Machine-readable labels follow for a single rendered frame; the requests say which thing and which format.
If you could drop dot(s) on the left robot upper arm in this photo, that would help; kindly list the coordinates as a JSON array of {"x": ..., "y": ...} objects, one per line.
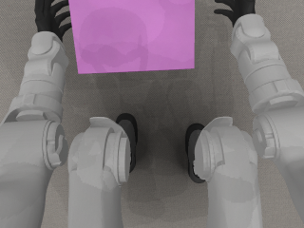
[{"x": 29, "y": 153}]

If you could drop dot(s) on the robot right hand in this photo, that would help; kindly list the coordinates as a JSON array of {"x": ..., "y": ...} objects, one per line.
[{"x": 239, "y": 8}]

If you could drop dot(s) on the robot left hand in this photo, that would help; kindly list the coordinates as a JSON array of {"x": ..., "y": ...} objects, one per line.
[{"x": 45, "y": 19}]

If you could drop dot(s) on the right robot upper arm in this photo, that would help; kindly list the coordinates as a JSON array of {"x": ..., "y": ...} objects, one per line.
[{"x": 278, "y": 135}]

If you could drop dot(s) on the robot right foot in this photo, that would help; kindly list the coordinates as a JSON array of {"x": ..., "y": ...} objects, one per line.
[{"x": 191, "y": 137}]

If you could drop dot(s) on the carton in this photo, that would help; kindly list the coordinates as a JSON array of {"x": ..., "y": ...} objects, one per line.
[{"x": 116, "y": 36}]

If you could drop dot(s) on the right robot forearm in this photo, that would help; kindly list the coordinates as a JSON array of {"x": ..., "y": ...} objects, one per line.
[{"x": 263, "y": 71}]

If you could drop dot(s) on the left robot forearm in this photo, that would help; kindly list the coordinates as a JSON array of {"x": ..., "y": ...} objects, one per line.
[{"x": 42, "y": 88}]

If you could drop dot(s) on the right robot shin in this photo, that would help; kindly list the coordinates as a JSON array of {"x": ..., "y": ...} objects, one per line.
[{"x": 228, "y": 121}]

